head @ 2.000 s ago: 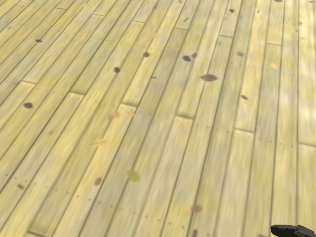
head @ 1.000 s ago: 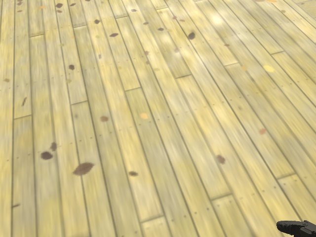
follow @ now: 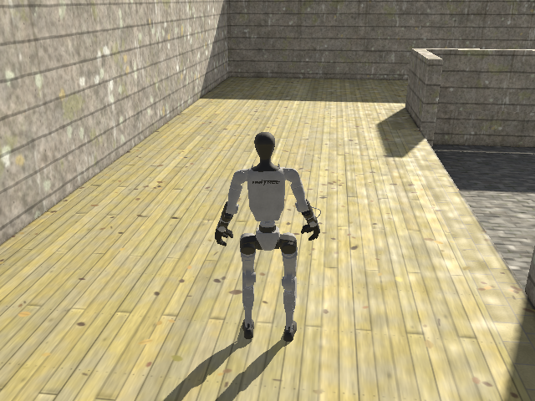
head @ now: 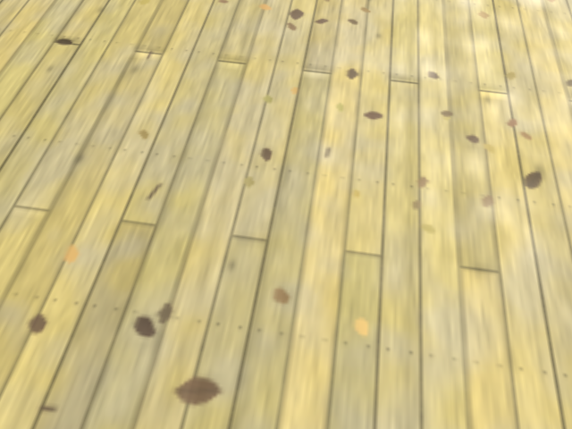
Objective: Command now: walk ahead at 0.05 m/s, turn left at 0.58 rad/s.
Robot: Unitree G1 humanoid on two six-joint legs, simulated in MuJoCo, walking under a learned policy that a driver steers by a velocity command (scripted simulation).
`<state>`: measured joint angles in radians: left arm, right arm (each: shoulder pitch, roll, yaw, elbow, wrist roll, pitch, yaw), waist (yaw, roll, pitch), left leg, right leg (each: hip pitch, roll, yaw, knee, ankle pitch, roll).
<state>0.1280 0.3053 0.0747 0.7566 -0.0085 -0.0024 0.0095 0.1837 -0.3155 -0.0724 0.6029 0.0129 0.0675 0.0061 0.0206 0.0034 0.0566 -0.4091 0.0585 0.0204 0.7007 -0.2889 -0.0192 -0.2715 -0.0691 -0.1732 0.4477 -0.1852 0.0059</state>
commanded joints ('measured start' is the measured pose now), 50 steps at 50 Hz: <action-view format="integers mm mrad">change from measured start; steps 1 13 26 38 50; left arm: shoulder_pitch -11 -26 -46 4 13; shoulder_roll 143 70 75 54 45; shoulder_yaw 37 11 -11 -33 -41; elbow -40 -46 -39 2 87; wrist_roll -19 6 30 19 15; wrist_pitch -5 10 -21 -28 -30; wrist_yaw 0 6 -15 -3 -6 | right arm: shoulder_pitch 95 -24 -34 20 55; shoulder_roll -111 -125 -72 -32 -32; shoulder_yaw -45 -19 6 1 -5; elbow -48 -81 -1 64 136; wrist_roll -7 -21 -39 -30 -25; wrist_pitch -10 -53 -60 -61 -59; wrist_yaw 3 -33 -19 -31 -51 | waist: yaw -49 -25 -44 -17 -20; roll -88 134 -121 2 -3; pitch -148 -175 -94 -75 -61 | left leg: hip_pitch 210 278 191 191 236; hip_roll -46 142 -54 -38 -33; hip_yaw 21 -256 -137 -164 -160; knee -225 -323 -211 -240 -248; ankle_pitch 148 493 76 196 240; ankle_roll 68 242 31 28 18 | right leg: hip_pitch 49 -232 11 46 41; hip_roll -200 35 -60 -5 13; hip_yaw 114 204 309 251 238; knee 17 457 -77 -25 -45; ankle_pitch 113 -160 -24 -3 14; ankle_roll -109 77 -67 -47 -45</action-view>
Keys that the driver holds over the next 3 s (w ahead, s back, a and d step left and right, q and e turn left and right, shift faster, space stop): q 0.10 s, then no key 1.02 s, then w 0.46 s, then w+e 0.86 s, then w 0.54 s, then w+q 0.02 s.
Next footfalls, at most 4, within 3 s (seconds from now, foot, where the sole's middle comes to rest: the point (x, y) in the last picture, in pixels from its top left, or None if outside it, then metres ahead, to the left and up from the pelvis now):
0.04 left None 0.07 0.12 -0.77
0.42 right None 0.09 -0.12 -0.77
1.42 left None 0.12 0.15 -0.77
1.90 right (305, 403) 0.51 -0.02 -0.77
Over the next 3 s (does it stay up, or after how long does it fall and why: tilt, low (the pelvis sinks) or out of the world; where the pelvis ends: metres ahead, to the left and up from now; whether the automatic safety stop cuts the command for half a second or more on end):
stays up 0.90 -0.07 0.00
